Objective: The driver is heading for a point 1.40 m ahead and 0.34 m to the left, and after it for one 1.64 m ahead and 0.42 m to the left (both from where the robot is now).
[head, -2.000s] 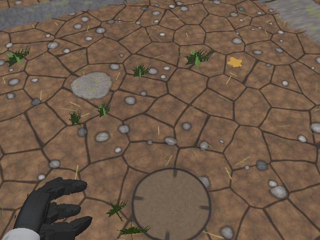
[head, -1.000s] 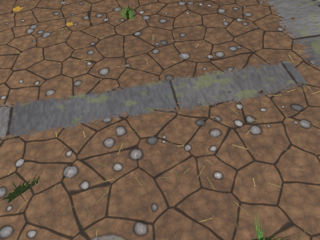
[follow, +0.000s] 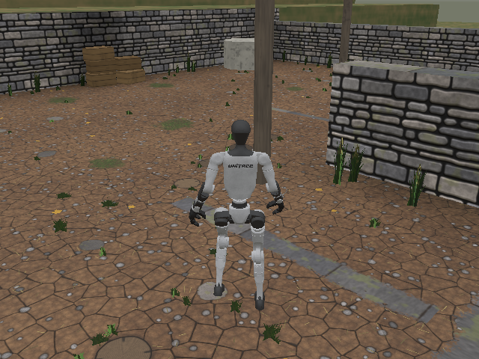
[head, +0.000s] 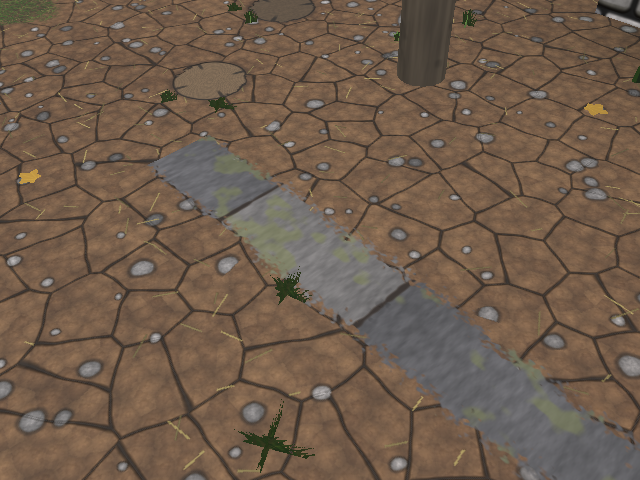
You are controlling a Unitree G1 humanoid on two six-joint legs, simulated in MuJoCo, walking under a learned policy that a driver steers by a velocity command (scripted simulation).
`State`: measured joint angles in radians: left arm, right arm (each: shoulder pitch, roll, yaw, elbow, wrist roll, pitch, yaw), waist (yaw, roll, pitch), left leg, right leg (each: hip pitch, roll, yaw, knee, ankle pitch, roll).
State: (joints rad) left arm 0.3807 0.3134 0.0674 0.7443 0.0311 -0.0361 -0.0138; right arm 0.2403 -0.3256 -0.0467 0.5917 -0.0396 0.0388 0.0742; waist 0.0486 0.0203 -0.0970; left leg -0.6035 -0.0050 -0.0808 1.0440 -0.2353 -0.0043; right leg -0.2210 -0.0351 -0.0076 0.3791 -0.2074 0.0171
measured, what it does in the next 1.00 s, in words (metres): walks ahead: left foot, then right foot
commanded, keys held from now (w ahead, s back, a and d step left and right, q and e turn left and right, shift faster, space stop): w+shift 1.00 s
